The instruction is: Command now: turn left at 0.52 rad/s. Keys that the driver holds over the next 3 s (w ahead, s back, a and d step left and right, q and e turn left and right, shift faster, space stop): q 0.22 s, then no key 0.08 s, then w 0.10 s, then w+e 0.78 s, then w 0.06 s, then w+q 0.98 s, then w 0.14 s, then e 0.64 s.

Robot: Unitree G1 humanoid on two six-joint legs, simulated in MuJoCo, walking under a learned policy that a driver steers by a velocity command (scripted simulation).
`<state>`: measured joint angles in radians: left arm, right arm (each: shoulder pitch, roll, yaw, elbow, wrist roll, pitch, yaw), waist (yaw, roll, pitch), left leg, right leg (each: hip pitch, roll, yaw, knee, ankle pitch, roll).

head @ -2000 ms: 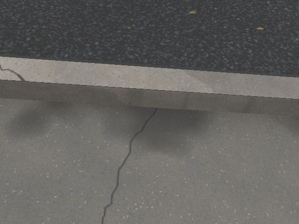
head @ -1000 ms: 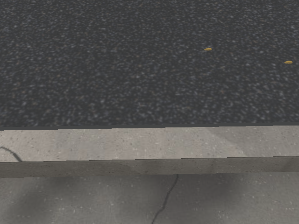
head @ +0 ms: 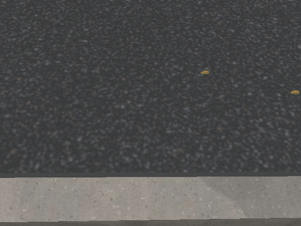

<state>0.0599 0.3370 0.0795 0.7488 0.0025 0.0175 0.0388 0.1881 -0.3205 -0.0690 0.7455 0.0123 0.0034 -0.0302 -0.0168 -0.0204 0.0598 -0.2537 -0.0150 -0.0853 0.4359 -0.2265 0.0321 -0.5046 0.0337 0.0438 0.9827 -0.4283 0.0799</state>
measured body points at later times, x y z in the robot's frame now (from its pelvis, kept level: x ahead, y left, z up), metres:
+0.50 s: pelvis +0.04 -0.03 +0.00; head +0.06 -0.04 +0.45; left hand +0.06 +0.26 -0.11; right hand +0.25 -0.26 -0.11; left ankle -0.01 +0.10 -0.71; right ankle +0.05 -0.15 -0.75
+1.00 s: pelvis +0.19 -0.05 -0.03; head +0.21 -0.05 +0.42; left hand +0.38 +0.21 -0.11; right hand +0.24 -0.33 -0.15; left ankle +0.02 +0.09 -0.71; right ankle +0.24 -0.13 -0.75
